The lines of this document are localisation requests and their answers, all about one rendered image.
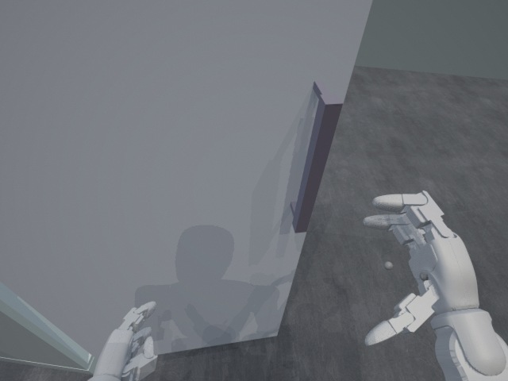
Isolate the right robot hand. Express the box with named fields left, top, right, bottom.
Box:
left=363, top=190, right=479, bottom=346

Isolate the right robot forearm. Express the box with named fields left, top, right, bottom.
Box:
left=430, top=309, right=508, bottom=381

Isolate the fridge door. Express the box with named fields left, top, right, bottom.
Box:
left=0, top=0, right=373, bottom=360

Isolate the left robot hand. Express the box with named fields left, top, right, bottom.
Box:
left=93, top=301, right=157, bottom=381

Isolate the handle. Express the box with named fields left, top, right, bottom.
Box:
left=291, top=80, right=343, bottom=233

